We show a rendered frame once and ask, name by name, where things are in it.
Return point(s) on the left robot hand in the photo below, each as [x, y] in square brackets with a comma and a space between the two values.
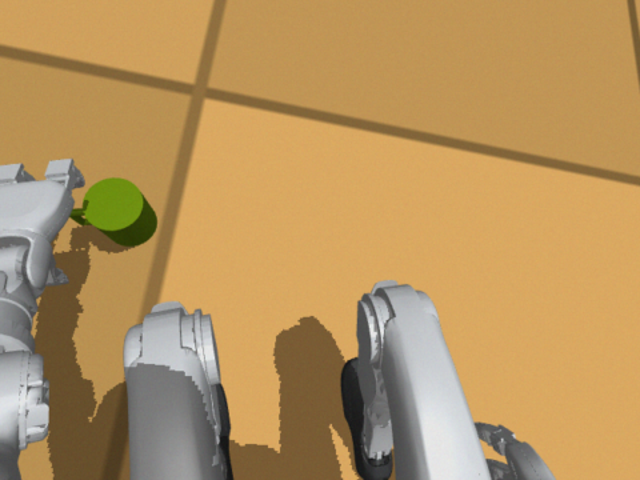
[43, 206]

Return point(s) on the right robot hand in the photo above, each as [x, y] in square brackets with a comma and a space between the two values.
[524, 463]

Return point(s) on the right robot foot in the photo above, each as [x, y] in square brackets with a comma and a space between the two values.
[353, 406]

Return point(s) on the left robot arm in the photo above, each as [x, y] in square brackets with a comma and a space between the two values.
[25, 259]

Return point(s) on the mug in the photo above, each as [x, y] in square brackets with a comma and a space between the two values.
[118, 209]

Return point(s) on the left robot foot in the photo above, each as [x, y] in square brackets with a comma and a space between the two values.
[224, 433]

